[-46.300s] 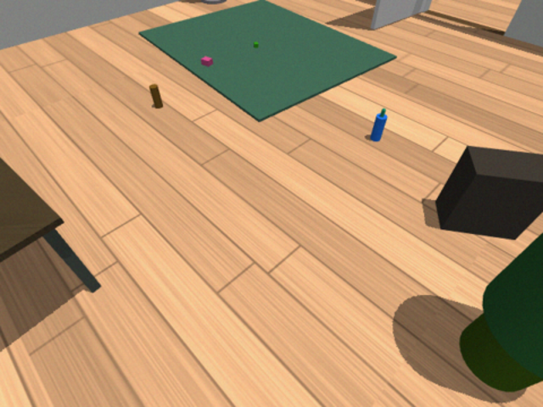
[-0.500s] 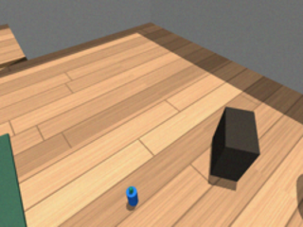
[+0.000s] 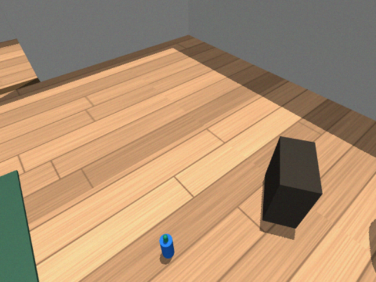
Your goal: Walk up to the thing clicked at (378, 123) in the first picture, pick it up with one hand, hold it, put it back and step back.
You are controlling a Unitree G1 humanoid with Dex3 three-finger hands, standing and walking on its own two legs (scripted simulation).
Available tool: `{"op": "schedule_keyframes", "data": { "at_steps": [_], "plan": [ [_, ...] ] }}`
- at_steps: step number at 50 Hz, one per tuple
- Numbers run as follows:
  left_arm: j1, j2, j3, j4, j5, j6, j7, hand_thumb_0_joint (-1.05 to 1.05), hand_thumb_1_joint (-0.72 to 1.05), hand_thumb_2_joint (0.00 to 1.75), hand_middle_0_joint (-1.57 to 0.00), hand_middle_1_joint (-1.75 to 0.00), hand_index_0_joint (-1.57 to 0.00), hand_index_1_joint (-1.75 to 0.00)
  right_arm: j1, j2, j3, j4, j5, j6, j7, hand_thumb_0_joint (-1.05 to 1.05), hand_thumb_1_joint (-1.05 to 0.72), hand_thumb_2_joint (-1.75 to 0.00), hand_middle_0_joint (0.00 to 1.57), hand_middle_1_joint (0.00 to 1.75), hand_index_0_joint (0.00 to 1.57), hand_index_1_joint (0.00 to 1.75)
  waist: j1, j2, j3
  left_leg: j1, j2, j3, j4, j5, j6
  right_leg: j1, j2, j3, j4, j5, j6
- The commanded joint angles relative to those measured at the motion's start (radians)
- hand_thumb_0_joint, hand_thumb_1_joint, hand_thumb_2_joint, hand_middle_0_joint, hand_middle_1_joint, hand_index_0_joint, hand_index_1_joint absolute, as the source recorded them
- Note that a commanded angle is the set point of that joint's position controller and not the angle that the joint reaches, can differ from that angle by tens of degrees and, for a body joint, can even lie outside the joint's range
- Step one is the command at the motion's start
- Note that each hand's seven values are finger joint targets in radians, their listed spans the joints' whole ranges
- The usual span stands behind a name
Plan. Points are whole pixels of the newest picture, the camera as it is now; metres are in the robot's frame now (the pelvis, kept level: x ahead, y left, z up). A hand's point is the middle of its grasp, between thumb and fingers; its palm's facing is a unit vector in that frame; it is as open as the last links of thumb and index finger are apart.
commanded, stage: stand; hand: left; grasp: from the side
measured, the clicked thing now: (166, 244) +0.46 +0.14 -0.67
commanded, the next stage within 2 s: step back in 1.08 s
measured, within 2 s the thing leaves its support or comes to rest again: neither
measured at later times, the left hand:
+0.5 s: hand out of the picture +0.07 +0.24 -0.16, palm faces -0.04 -0.94 -0.33, open 7.4 cm
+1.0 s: hand out of the picture +0.11 +0.23 -0.15, palm faces -0.04 -0.94 -0.34, open 7.4 cm
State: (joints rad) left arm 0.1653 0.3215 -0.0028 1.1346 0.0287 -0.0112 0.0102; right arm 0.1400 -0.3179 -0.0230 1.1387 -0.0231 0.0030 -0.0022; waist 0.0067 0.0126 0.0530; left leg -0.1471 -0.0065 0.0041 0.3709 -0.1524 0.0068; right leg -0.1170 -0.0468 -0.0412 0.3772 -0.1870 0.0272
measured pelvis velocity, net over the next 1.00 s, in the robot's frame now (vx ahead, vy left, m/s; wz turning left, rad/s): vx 0.03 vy -0.01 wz -0.01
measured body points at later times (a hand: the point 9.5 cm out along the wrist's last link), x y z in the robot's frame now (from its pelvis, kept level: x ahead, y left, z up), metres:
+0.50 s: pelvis +0.01 -0.01 +0.00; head +0.02 -0.01 +0.45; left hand +0.07 +0.29 -0.14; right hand +0.06 -0.30 -0.14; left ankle +0.04 +0.11 -0.75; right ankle +0.02 -0.14 -0.75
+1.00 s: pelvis +0.03 -0.01 +0.00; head +0.04 -0.01 +0.45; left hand +0.11 +0.28 -0.13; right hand +0.10 -0.31 -0.13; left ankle +0.04 +0.11 -0.74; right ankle +0.02 -0.14 -0.74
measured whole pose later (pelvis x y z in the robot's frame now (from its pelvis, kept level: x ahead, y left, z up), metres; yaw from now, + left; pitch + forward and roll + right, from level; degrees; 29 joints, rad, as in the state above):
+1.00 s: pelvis +0.03 -0.01 +0.00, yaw -1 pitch -2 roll +0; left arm 0.10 0.33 0.00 1.15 0.02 -0.01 0.00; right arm 0.09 -0.33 -0.01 1.16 -0.02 -0.01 0.00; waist 0.00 0.01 0.05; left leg -0.11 0.01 0.01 0.30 -0.16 -0.01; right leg -0.08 -0.03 -0.04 0.31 -0.19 0.02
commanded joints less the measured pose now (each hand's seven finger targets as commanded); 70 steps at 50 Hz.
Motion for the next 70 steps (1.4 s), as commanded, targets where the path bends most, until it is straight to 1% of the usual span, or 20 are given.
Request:
{"op": "schedule_keyframes", "data": {
  "at_steps": [1, 14, 18, 21, 24, 28, 41, 48, 53, 54, 55, 58, 60, 62, 64, 66, 67, 68, 69, 70],
  "plan": [
    [-0.051, 0.205, 0.039, -0.044, -0.006, -0.023, 0.016, 0.00, 0.90, 0.90, -0.20, -0.30, -0.20, -0.30, -0.039, -0.191, -0.028, -0.052, 0.003, -0.026, -0.010, 0.00, -0.90, -0.90, 0.20, 0.30, 0.20, 0.30, -0.004, -0.021, -0.011, -0.014, 0.107, -0.121, -0.107, -0.046, 0.012, -0.047, -0.080, 0.096, -0.106, -0.068, -0.036],
    [-0.050, 0.214, 0.039, -0.027, -0.006, -0.018, 0.010, 0.00, 0.90, 0.90, -0.20, -0.30, -0.20, -0.30, -0.043, -0.208, -0.026, -0.038, 0.005, -0.019, -0.007, 0.00, -0.90, -0.90, 0.20, 0.30, 0.20, 0.30, -0.004, -0.003, -0.011, -0.039, 0.112, -0.125, -0.120, -0.128, 0.016, -0.046, -0.076, 0.099, -0.115, -0.119, -0.039],
    [-0.063, 0.210, 0.039, -0.033, -0.007, -0.021, 0.010, 0.00, 0.90, 0.90, -0.20, -0.30, -0.20, -0.30, -0.052, -0.211, -0.025, -0.038, 0.003, -0.024, -0.009, 0.00, -0.90, -0.90, 0.20, 0.30, 0.20, 0.30, -0.002, 0.006, -0.047, -0.017, 0.117, -0.117, -0.111, -0.065, 0.016, -0.023, -0.082, 0.099, -0.103, -0.050, -0.042],
    [-0.066, 0.204, 0.036, -0.030, -0.010, -0.025, 0.011, 0.00, 0.90, 0.90, -0.20, -0.30, -0.20, -0.30, -0.056, -0.207, -0.023, -0.036, 0.007, -0.029, -0.009, 0.00, -0.90, -0.90, 0.20, 0.30, 0.20, 0.30, -0.005, -0.013, -0.067, 0.024, 0.123, -0.108, -0.096, 0.065, 0.018, -0.005, -0.090, 0.100, -0.104, 0.043, -0.042],
    [-0.074, 0.206, 0.038, -0.029, -0.013, -0.023, 0.010, 0.00, 0.90, 0.90, -0.20, -0.30, -0.20, -0.30, -0.049, -0.216, -0.022, -0.027, 0.008, -0.029, -0.011, 0.00, -0.90, -0.90, 0.20, 0.30, 0.20, 0.30, -0.006, 0.001, -0.067, 0.019, 0.124, -0.105, -0.103, 0.047, 0.014, 0.006, -0.089, 0.099, -0.101, 0.050, -0.041],
    [-0.075, 0.202, 0.036, -0.029, -0.013, -0.025, 0.010, 0.00, 0.90, 0.90, -0.20, -0.30, -0.20, -0.30, -0.058, -0.211, -0.019, -0.029, 0.007, -0.030, -0.011, 0.00, -0.90, -0.90, 0.20, 0.30, 0.20, 0.30, -0.004, -0.019, -0.066, 0.036, 0.130, -0.101, -0.098, 0.130, 0.012, 0.012, -0.091, 0.094, -0.101, 0.105, -0.037],
    [-0.090, 0.213, 0.044, -0.031, -0.014, -0.021, 0.009, 0.00, 0.90, 0.90, -0.20, -0.30, -0.20, -0.30, -0.066, -0.220, -0.019, -0.027, 0.007, -0.032, -0.013, 0.00, -0.90, -0.90, 0.20, 0.30, 0.20, 0.30, -0.006, -0.002, -0.060, 0.044, 0.131, -0.094, -0.117, 0.115, 0.004, 0.020, -0.092, 0.092, -0.112, 0.104, -0.035],
    [-0.101, 0.215, 0.046, -0.043, -0.016, -0.024, 0.009, 0.00, 0.90, 0.90, -0.20, -0.30, -0.20, -0.30, -0.076, -0.226, -0.020, -0.033, 0.009, -0.036, -0.015, 0.00, -0.90, -0.90, 0.20, 0.30, 0.20, 0.30, -0.007, 0.000, -0.114, 0.081, 0.138, -0.086, -0.095, 0.214, 0.007, 0.059, -0.100, 0.094, -0.098, 0.217, -0.037],
    [-0.105, 0.218, 0.048, -0.039, -0.015, -0.021, 0.009, 0.00, 0.90, 0.90, -0.20, -0.30, -0.20, -0.30, -0.078, -0.222, -0.019, -0.032, 0.008, -0.032, -0.015, 0.00, -0.90, -0.90, 0.20, 0.30, 0.20, 0.30, -0.006, -0.016, -0.085, 0.057, 0.138, -0.092, -0.110, 0.167, 0.004, 0.051, -0.095, 0.086, -0.108, 0.156, -0.037],
    [-0.090, 0.297, 0.101, -0.059, -0.037, -0.011, 0.011, 0.00, 0.90, 0.90, -0.20, -0.30, -0.20, -0.30, -0.113, -0.282, -0.043, -0.069, 0.019, -0.015, -0.006, 0.00, -0.90, -0.90, 0.20, 0.30, 0.20, 0.30, -0.006, -0.026, 0.016, -0.011, 0.122, -0.101, 0.008, 0.311, 0.033, -0.031, -0.082, 0.101, -0.026, 0.299, -0.049],
    [-0.076, 0.293, 0.105, -0.068, -0.041, -0.007, 0.014, 0.00, 0.90, 0.90, -0.20, -0.30, -0.20, -0.30, -0.097, -0.262, -0.043, -0.086, 0.027, -0.009, -0.006, 0.00, -0.90, -0.90, 0.20, 0.30, 0.20, 0.30, -0.012, -0.031, -0.007, -0.021, 0.116, -0.085, 0.048, 0.333, 0.037, -0.018, -0.085, 0.091, -0.003, 0.343, -0.060],
    [-0.083, 0.288, 0.113, -0.116, -0.037, -0.001, 0.015, 0.00, 0.90, 0.90, -0.20, -0.30, -0.20, -0.30, -0.076, -0.252, -0.051, -0.118, 0.031, 0.005, -0.001, 0.00, -0.90, -0.90, 0.20, 0.30, 0.20, 0.30, -0.024, -0.058, -0.073, -0.032, 0.073, -0.058, 0.158, 0.249, 0.040, -0.027, -0.125, 0.135, 0.003, 0.350, -0.115],
    [-0.123, 0.300, 0.121, -0.154, -0.030, 0.007, 0.014, 0.00, 0.90, 0.90, -0.20, -0.30, -0.20, -0.30, -0.050, -0.248, -0.058, -0.132, 0.029, 0.017, 0.002, 0.00, -0.90, -0.90, 0.20, 0.30, 0.20, 0.30, -0.032, -0.102, -0.109, -0.053, 0.021, -0.027, 0.257, 0.103, 0.030, -0.042, -0.191, 0.192, -0.010, 0.328, -0.173],
    [-0.174, 0.316, 0.127, -0.202, -0.014, 0.012, 0.016, 0.00, 0.90, 0.90, -0.20, -0.30, -0.20, -0.30, -0.017, -0.238, -0.066, -0.150, 0.021, 0.031, 0.006, 0.00, -0.90, -0.90, 0.20, 0.30, 0.20, 0.30, -0.038, -0.163, -0.112, -0.067, -0.023, -0.022, 0.396, -0.178, 0.029, -0.107, -0.275, 0.247, -0.009, 0.335, -0.247],
    [-0.206, 0.321, 0.131, -0.240, -0.002, 0.018, 0.015, 0.00, 0.90, 0.90, -0.20, -0.30, -0.20, -0.30, 0.027, -0.238, -0.071, -0.170, 0.018, 0.041, 0.015, 0.00, -0.90, -0.90, 0.20, 0.30, 0.20, 0.30, -0.047, -0.204, -0.100, -0.079, -0.024, -0.047, 0.485, -0.332, 0.042, -0.175, -0.305, 0.243, 0.018, 0.307, -0.271],
    [-0.235, 0.309, 0.127, -0.264, -0.002, 0.025, 0.012, 0.00, 0.90, 0.90, -0.20, -0.30, -0.20, -0.30, 0.054, -0.237, -0.074, -0.178, 0.022, 0.038, 0.019, 0.00, -0.90, -0.90, 0.20, 0.30, 0.20, 0.30, -0.058, -0.204, -0.095, -0.074, -0.012, -0.046, 0.403, -0.252, 0.048, -0.178, -0.257, 0.190, 0.086, 0.290, -0.230],
    [-0.235, 0.297, 0.124, -0.271, -0.005, 0.028, 0.012, 0.00, 0.90, 0.90, -0.20, -0.30, -0.20, -0.30, 0.069, -0.237, -0.074, -0.180, 0.022, 0.031, 0.017, 0.00, -0.90, -0.90, 0.20, 0.30, 0.20, 0.30, -0.061, -0.179, -0.098, -0.083, 0.005, -0.044, 0.287, -0.100, 0.047, -0.139, -0.214, 0.156, 0.154, 0.280, -0.191],
    [-0.211, 0.271, 0.116, -0.276, -0.015, 0.037, 0.011, 0.00, 0.90, 0.90, -0.20, -0.30, -0.20, -0.30, 0.048, -0.271, -0.082, -0.189, 0.014, 0.023, 0.011, 0.00, -0.90, -0.90, 0.20, 0.30, 0.20, 0.30, -0.049, -0.055, -0.089, -0.100, 0.085, -0.128, 0.143, 0.189, 0.065, -0.136, -0.114, 0.095, 0.277, 0.192, -0.133],
    [-0.196, 0.225, 0.107, -0.288, -0.031, 0.043, 0.013, 0.00, 0.90, 0.90, -0.20, -0.30, -0.20, -0.30, 0.022, -0.328, -0.095, -0.206, 0.002, 0.015, 0.005, 0.00, -0.90, -0.90, 0.20, 0.30, 0.20, 0.30, -0.041, 0.115, -0.088, -0.066, 0.208, -0.305, 0.045, 0.440, 0.105, -0.211, 0.047, 0.049, 0.443, 0.021, -0.072],
    [-0.180, 0.204, 0.108, -0.291, -0.030, 0.052, 0.022, 0.00, 0.90, 0.90, -0.20, -0.30, -0.20, -0.30, 0.035, -0.369, -0.104, -0.214, -0.007, 0.008, 0.000, 0.00, -0.90, -0.90, 0.20, 0.30, 0.20, 0.30, -0.041, 0.180, -0.084, 0.031, 0.287, -0.434, 0.017, 0.569, 0.157, -0.350, 0.147, 0.121, 0.551, -0.387, -0.065]
  ]
}}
